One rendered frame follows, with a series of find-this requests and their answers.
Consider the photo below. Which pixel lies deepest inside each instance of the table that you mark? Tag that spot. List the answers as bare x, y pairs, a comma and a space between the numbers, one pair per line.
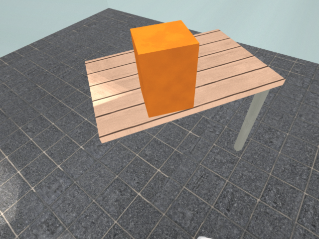
225, 72

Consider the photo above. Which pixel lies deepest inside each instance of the carton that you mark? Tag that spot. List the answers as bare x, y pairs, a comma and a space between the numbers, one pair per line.
166, 56

